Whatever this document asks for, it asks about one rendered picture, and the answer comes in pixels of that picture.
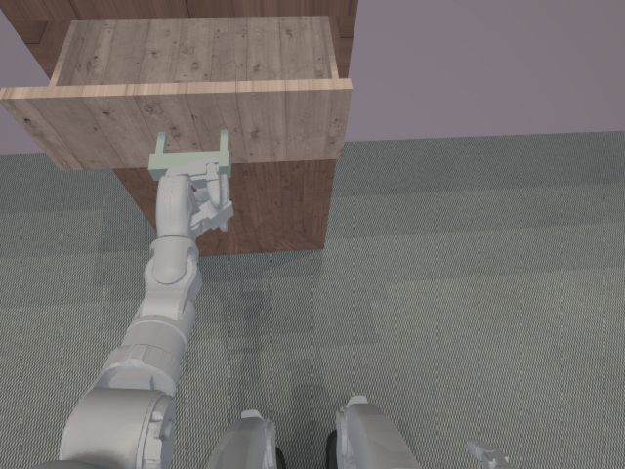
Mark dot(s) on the right robot thigh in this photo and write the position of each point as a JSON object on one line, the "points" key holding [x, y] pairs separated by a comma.
{"points": [[367, 434]]}

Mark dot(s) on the robot thigh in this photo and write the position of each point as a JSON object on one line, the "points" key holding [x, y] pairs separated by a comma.
{"points": [[248, 443], [367, 434]]}

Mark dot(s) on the left robot thigh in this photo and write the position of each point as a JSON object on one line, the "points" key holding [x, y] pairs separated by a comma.
{"points": [[248, 443]]}

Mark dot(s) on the left robot forearm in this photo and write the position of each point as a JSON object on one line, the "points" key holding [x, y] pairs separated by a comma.
{"points": [[150, 355]]}

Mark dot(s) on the left robot upper arm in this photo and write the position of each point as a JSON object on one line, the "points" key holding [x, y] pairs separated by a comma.
{"points": [[116, 428]]}

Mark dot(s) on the handle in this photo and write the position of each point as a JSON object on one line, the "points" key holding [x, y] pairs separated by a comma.
{"points": [[161, 161]]}

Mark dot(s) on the robot right hand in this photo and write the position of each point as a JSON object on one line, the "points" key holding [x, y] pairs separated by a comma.
{"points": [[491, 457]]}

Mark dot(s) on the cabinet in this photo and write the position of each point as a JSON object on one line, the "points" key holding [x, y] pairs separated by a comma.
{"points": [[277, 206]]}

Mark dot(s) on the drawer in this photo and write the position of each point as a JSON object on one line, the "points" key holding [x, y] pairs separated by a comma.
{"points": [[271, 81]]}

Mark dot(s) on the robot left hand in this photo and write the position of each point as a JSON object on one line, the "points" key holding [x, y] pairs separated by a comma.
{"points": [[176, 201]]}

